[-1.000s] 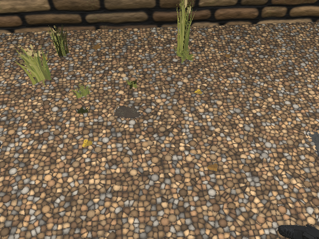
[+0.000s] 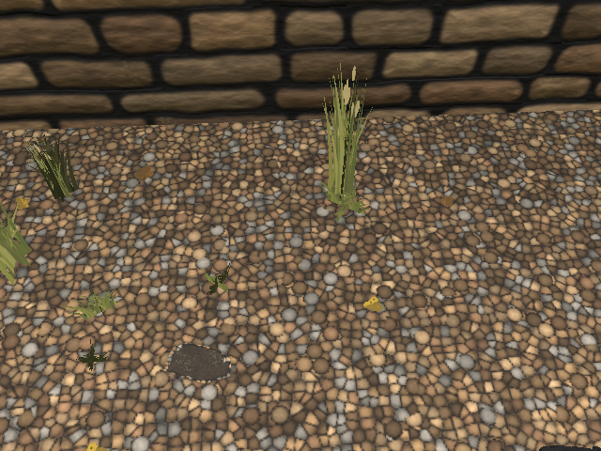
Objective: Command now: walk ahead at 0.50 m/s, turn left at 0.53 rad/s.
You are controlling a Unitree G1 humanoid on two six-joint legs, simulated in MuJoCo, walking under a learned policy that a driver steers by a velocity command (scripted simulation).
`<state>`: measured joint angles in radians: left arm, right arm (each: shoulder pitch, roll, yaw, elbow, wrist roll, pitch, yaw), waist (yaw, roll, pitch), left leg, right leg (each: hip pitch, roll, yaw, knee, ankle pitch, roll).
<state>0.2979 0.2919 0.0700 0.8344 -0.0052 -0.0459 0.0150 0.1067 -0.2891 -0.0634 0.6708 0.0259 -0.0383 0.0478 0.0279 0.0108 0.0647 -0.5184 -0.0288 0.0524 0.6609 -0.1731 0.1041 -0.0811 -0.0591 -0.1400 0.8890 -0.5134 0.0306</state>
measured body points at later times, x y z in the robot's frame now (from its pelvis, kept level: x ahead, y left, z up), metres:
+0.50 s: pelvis +0.24 -0.02 +0.01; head +0.27 -0.02 +0.46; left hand +0.38 +0.25 -0.08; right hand +0.38 -0.28 -0.11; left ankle +0.12 +0.08 -0.67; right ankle +0.36 -0.10 -0.71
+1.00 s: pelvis +0.30 +0.01 +0.02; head +0.31 +0.02 +0.47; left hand +0.37 +0.28 -0.11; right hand +0.41 -0.23 -0.11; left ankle +0.24 +0.13 -0.71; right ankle +0.36 -0.10 -0.71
